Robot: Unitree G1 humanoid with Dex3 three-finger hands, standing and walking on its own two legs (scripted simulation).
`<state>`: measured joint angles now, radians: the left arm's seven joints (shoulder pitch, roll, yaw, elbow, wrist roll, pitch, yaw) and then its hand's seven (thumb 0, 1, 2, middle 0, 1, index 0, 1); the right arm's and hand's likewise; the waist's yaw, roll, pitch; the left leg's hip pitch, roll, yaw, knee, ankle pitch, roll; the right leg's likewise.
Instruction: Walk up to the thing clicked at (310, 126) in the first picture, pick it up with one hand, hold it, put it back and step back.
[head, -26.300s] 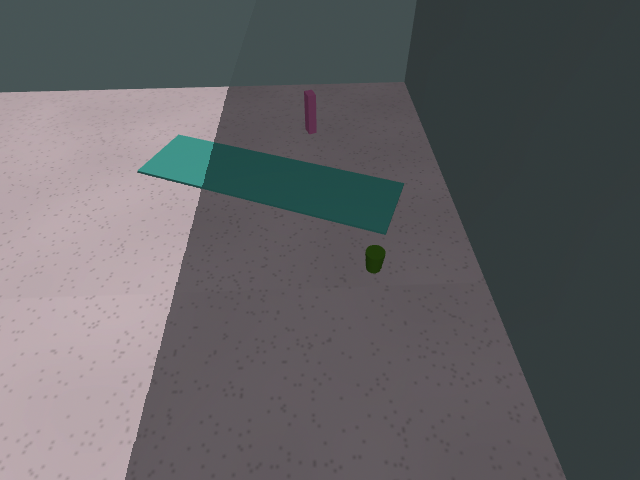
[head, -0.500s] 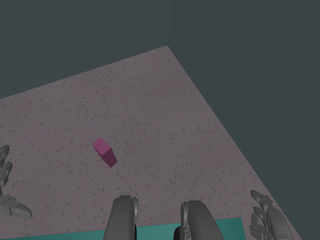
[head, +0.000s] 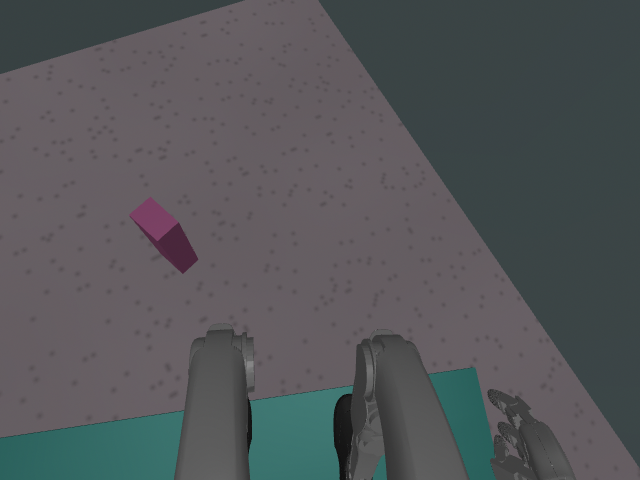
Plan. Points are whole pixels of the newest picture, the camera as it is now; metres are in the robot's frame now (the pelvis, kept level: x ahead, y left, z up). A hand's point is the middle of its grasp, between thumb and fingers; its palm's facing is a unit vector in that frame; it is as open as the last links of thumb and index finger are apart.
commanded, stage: go down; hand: left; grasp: from the side
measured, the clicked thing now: (168, 240) +0.49 +0.28 -0.37
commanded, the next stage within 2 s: approach in 1.22 s
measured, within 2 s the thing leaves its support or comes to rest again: neither
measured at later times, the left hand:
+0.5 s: hand out of the picture +0.36 +0.46 -0.05, palm faces +0.30 -0.95 -0.09, open 17.6 cm
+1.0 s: hand out of the picture +0.37 +0.48 -0.06, palm faces +0.31 -0.95 -0.07, open 17.6 cm
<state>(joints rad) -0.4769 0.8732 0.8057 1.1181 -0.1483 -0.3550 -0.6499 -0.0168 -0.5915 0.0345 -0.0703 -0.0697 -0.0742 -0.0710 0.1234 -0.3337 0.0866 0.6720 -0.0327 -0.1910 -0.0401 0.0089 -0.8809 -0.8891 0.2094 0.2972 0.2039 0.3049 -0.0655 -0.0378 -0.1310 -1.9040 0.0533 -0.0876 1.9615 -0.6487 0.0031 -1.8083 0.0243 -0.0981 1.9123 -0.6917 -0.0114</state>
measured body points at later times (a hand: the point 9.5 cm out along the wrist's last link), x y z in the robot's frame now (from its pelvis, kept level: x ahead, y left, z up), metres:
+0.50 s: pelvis -0.01 +0.00 -0.06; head +0.21 +0.08 +0.32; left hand +0.34 +0.51 -0.04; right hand +0.15 -0.27 -0.16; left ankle +0.08 +0.12 -0.44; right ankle +0.08 -0.12 -0.44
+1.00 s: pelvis -0.01 +0.01 -0.08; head +0.21 +0.10 +0.30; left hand +0.35 +0.52 -0.06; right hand +0.14 -0.27 -0.17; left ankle +0.08 +0.12 -0.44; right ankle +0.08 -0.12 -0.44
